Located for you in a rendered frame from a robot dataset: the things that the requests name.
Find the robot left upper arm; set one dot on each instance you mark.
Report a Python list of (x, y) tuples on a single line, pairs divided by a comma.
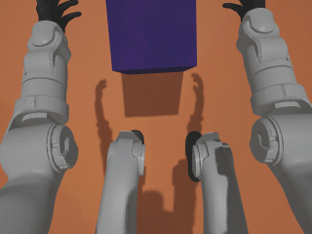
[(35, 159)]

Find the robot right forearm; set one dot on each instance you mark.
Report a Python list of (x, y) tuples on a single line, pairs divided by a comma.
[(268, 67)]

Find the left robot shin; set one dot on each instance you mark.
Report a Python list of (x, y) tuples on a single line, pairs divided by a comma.
[(113, 145)]

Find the carton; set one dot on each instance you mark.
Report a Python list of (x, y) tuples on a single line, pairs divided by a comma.
[(152, 36)]

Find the robot left forearm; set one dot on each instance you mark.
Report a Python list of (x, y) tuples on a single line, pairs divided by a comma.
[(44, 79)]

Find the robot right upper arm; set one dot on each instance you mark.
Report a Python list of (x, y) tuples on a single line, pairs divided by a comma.
[(284, 143)]

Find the right robot hand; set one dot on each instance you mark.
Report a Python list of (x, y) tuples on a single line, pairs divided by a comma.
[(247, 5)]

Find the left robot hand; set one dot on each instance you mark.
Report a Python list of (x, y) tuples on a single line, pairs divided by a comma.
[(51, 10)]

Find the right robot foot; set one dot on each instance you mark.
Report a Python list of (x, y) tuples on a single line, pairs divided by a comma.
[(191, 139)]

